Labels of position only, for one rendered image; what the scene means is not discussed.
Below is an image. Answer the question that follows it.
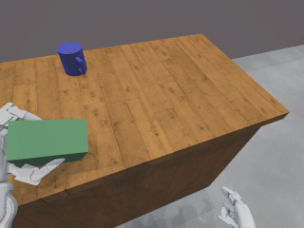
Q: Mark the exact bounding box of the sponge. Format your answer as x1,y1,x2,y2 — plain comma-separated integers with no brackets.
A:
6,119,88,168

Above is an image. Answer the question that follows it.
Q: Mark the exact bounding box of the robot right hand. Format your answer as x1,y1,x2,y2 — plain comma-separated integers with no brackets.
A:
218,186,257,228

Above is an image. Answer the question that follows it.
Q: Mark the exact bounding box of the table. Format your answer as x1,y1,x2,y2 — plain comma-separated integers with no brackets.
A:
0,33,290,228

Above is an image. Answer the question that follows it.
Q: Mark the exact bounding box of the robot left hand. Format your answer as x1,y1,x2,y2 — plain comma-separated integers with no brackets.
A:
0,103,65,185

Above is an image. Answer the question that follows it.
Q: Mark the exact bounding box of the left robot forearm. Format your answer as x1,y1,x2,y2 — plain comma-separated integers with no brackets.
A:
0,182,18,228

